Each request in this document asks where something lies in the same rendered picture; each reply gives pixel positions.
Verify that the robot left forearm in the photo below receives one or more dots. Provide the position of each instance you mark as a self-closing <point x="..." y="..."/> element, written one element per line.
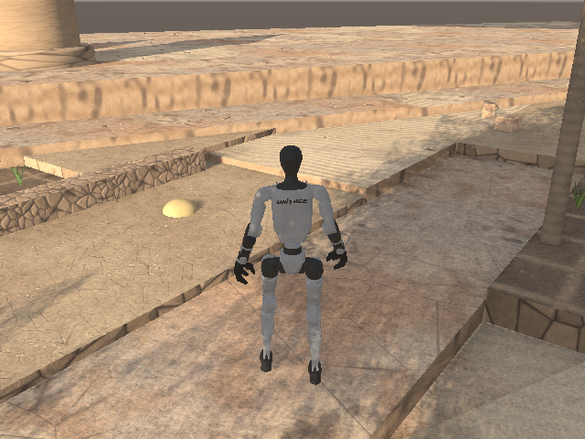
<point x="246" y="247"/>

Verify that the left robot upper arm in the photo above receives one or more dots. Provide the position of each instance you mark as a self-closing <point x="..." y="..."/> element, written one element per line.
<point x="258" y="207"/>

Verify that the robot head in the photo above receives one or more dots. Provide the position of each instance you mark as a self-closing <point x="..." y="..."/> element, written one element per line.
<point x="291" y="158"/>

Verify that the robot right forearm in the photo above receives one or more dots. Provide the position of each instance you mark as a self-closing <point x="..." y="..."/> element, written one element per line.
<point x="337" y="241"/>

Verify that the robot torso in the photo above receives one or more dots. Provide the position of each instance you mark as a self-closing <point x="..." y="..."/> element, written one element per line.
<point x="292" y="212"/>

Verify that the robot left hand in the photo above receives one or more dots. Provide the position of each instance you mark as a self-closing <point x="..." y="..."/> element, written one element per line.
<point x="238" y="271"/>

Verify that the robot right hand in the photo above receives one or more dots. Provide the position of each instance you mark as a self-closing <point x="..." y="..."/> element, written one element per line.
<point x="334" y="256"/>

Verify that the right robot upper arm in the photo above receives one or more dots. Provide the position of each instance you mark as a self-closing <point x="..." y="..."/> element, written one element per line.
<point x="320" y="193"/>

